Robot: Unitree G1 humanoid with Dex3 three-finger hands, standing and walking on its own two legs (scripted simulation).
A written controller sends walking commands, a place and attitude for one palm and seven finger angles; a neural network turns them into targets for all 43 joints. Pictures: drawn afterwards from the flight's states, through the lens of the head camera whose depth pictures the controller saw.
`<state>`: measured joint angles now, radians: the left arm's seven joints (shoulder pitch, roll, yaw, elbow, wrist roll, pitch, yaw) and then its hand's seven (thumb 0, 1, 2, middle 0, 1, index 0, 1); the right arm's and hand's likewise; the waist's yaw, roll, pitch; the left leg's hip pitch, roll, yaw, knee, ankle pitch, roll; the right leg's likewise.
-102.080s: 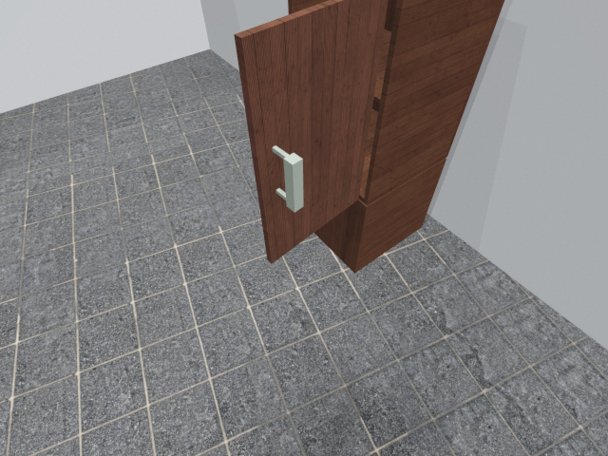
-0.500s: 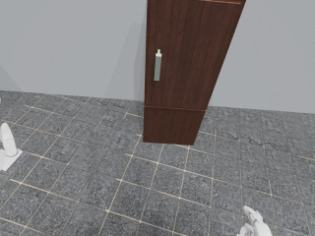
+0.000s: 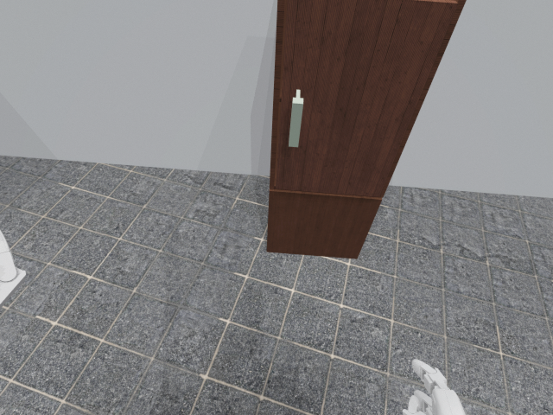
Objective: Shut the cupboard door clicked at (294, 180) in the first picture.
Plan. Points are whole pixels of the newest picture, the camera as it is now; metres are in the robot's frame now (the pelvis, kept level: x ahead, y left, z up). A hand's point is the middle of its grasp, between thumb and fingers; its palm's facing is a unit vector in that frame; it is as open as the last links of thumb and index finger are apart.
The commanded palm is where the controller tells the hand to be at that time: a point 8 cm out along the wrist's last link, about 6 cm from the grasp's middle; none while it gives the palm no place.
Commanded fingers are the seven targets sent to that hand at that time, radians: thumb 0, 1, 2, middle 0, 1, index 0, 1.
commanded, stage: stop stepping back and stand still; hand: left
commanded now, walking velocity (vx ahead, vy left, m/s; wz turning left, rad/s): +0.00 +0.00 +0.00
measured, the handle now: (295, 118) +0.82 +0.01 -0.04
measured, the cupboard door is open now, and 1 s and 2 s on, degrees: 0 0 0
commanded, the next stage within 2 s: let the arm hang, fingers relaxed in 0.28 s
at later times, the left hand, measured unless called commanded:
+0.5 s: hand (88, 326) +0.21 +0.27 +0.02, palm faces +0.17 -0.85 -0.50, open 7.4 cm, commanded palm none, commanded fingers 0.00 0.90 0.90 -0.20 -0.30 -0.20 -0.30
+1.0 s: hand out of the picture -0.05 +0.21 -0.16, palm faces +0.03 -0.97 -0.24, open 7.3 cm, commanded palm none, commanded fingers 0.00 0.90 0.90 -0.20 -0.30 -0.20 -0.30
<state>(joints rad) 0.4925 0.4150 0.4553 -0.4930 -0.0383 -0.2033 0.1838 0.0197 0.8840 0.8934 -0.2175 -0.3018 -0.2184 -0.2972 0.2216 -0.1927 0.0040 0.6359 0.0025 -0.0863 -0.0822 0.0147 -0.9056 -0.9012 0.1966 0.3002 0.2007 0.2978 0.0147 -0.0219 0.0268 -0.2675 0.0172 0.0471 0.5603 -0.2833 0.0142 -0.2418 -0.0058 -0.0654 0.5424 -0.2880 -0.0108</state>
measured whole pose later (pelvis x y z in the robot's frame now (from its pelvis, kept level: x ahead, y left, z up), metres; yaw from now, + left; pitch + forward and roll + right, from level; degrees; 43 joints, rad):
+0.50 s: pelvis +0.01 +0.02 +0.00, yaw +0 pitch +2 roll -1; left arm 0.33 0.36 0.16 0.12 0.01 -0.03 0.04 0.01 0.90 0.89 -0.20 -0.30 -0.20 -0.29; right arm 0.15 -0.32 -0.01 0.74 0.00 -0.05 0.01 0.01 -0.90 -0.90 0.20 0.30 0.20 0.30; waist 0.02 0.11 -0.03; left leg -0.31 0.00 0.05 0.57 -0.29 0.04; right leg -0.28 -0.03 -0.06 0.55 -0.30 0.01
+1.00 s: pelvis -0.02 +0.02 +0.01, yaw +0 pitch -2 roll -1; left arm 0.33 0.20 0.00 1.11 0.01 0.02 0.02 0.00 0.93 0.89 -0.20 -0.30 -0.21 -0.29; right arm 0.32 -0.18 0.01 1.08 -0.02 0.03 -0.02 0.01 -0.91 -0.90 0.20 0.30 0.20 0.30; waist 0.00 0.03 0.04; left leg -0.21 -0.01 0.06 0.42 -0.19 0.04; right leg -0.18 -0.03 -0.06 0.40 -0.19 0.01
